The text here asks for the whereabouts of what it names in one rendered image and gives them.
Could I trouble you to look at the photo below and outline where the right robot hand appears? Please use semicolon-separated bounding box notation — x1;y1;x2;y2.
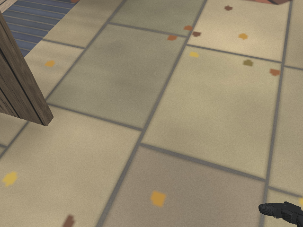
258;201;303;227

